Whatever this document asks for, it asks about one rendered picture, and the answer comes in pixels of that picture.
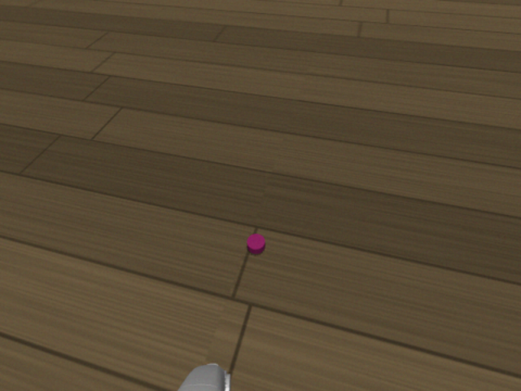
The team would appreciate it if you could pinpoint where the tin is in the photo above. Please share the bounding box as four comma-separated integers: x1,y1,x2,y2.
247,234,265,254

